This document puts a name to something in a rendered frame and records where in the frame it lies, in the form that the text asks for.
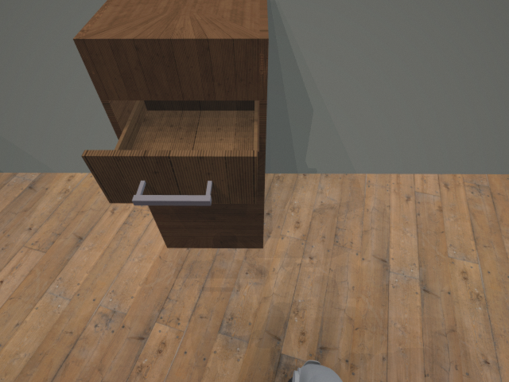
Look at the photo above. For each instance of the cabinet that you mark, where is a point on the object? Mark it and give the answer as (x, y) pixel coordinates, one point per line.
(185, 50)

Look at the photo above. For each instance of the drawer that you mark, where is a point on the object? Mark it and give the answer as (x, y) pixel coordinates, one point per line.
(177, 146)

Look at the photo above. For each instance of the right robot thigh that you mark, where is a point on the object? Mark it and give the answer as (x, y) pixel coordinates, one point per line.
(315, 373)

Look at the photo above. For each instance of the right robot shin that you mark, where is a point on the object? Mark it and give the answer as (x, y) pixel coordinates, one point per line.
(311, 362)

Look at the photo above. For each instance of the handle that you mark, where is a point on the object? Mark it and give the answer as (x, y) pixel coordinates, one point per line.
(187, 200)

